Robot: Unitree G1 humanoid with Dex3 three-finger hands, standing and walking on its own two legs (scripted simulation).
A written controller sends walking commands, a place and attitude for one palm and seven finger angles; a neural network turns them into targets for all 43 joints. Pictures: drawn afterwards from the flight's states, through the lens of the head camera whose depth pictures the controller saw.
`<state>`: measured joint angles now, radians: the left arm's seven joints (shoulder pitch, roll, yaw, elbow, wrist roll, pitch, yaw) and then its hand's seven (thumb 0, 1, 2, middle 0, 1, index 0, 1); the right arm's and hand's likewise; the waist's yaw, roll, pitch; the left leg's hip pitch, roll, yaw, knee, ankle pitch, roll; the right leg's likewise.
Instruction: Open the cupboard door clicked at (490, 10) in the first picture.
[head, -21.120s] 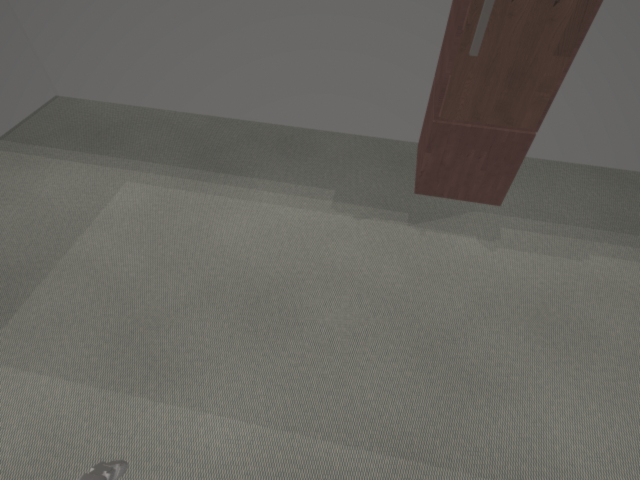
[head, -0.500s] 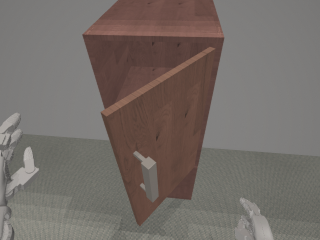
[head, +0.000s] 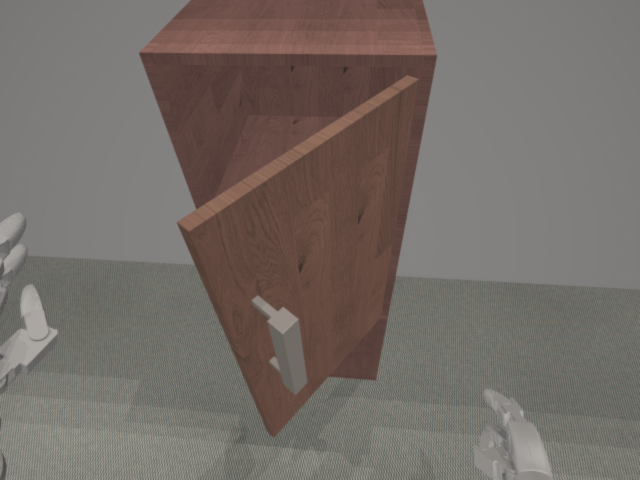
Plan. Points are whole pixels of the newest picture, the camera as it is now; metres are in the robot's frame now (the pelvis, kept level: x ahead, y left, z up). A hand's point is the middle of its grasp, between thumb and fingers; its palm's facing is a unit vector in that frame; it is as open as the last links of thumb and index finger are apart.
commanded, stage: step back with the hand held close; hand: left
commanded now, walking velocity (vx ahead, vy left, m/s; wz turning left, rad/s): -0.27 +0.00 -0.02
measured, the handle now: (279, 346) +0.28 +0.09 +0.01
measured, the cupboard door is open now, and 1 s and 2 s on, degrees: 53 53 53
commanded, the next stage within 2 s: stop stepping back and stand still in 0.86 s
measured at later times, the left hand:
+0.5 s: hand out of the picture +0.11 +0.30 +0.16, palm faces +0.39 -0.76 -0.53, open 7.4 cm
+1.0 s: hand out of the picture +0.00 +0.28 +0.17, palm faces +0.42 -0.78 -0.46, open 7.4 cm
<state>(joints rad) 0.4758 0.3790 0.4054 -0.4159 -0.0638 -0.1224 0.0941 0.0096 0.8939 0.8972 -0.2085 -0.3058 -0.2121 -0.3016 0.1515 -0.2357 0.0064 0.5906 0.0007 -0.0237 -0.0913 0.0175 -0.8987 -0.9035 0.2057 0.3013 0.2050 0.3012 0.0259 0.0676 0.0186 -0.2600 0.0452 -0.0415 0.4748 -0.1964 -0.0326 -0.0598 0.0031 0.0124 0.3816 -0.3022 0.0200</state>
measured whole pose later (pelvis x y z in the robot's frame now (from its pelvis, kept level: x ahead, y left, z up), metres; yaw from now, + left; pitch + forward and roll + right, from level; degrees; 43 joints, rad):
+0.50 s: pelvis -0.09 +0.03 -0.01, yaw +1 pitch +0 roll -3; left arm 0.56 0.45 0.46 -0.54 -0.05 -0.19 0.13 0.01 0.89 0.90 -0.21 -0.31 -0.22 -0.30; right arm 0.19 -0.21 0.00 0.52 0.02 -0.04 -0.08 0.02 -0.90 -0.90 0.21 0.30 0.20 0.30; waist -0.01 0.03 0.08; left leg -0.45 0.03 -0.04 0.54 -0.12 0.02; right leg -0.28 0.01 0.04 0.53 -0.25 0.04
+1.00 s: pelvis -0.20 +0.03 -0.02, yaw +0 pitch +1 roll -2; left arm 0.54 0.42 0.41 -0.57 -0.06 -0.23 0.14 0.01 0.89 0.90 -0.21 -0.31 -0.21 -0.30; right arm 0.14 -0.18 0.00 0.64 -0.01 -0.09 -0.03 0.02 -0.90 -0.90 0.21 0.30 0.21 0.30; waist 0.05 0.02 0.02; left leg -0.61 0.02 0.03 0.82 -0.31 -0.04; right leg -0.21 0.05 0.00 0.58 -0.37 -0.02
